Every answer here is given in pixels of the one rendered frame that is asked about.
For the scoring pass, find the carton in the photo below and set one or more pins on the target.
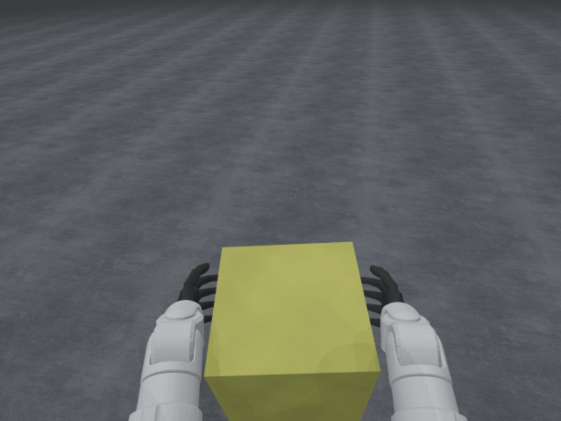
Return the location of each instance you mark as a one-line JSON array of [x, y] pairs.
[[290, 336]]

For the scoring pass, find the left robot hand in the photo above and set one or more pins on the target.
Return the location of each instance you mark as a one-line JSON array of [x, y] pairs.
[[193, 283]]

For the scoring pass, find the robot left forearm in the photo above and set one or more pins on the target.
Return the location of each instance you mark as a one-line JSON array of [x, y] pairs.
[[172, 370]]

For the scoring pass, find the right robot hand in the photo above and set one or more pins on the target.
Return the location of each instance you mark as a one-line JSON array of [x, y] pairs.
[[387, 286]]

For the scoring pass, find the robot right forearm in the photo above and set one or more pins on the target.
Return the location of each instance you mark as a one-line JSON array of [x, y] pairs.
[[417, 367]]

